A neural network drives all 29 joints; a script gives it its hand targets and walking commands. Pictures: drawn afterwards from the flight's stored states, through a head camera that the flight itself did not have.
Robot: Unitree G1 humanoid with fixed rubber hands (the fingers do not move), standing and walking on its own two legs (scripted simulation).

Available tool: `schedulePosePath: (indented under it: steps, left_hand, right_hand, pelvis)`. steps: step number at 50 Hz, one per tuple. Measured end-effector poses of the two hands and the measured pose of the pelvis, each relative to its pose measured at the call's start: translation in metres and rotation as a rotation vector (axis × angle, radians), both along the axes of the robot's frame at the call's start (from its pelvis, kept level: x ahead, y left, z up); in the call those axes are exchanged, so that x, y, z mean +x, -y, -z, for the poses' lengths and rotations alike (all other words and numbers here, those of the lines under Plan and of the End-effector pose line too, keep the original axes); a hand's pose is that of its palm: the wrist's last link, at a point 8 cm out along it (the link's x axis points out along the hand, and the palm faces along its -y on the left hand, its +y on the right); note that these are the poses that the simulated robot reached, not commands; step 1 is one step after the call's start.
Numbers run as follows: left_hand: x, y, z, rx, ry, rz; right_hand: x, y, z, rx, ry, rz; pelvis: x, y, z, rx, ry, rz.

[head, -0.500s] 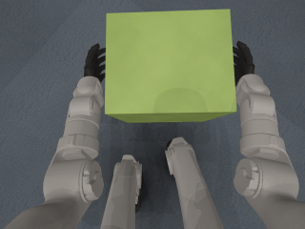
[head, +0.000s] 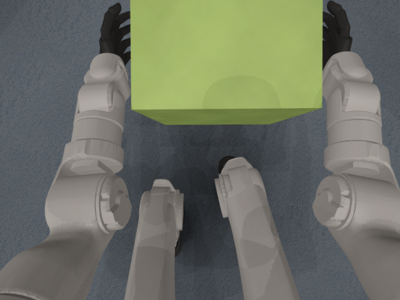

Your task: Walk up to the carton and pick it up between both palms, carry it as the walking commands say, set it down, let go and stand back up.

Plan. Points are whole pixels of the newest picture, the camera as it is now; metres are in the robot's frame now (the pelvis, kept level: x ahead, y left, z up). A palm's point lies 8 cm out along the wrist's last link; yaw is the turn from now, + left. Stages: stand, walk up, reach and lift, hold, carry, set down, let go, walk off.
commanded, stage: set down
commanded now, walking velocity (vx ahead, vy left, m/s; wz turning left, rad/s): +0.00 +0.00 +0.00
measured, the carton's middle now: (220, 62) +0.50 -0.13 -0.20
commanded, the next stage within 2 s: none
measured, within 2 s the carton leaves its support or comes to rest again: neither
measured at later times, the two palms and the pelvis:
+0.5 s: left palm (130, 64) +0.55 +0.04 -0.20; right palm (310, 59) +0.47 -0.31 -0.20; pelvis +0.00 +0.00 -0.06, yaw +1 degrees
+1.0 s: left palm (134, 65) +0.55 +0.04 -0.22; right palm (307, 60) +0.47 -0.32 -0.22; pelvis -0.01 +0.00 -0.08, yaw +2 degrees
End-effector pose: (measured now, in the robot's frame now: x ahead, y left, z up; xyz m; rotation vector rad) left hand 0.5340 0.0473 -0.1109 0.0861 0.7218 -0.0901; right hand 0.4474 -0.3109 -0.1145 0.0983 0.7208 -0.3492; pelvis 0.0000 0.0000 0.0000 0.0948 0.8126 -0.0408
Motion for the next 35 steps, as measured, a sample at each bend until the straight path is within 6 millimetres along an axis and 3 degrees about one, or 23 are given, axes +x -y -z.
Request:
schedulePosePath:
  steps: [25, 35]
  left_hand:
    - [0.014, 0.002, 0.093, 0.005, -0.010, -0.009]
    - [0.015, 0.000, 0.108, 0.007, -0.001, -0.012]
  right_hand:
    - [0.021, 0.004, 0.088, -0.018, -0.016, -0.026]
    - [0.028, 0.003, 0.099, -0.028, -0.009, -0.040]
  pelvis:
    - [-0.002, -0.001, 0.056, -0.012, 0.036, -0.029]
    - [-0.001, 0.003, 0.068, -0.023, 0.068, -0.047]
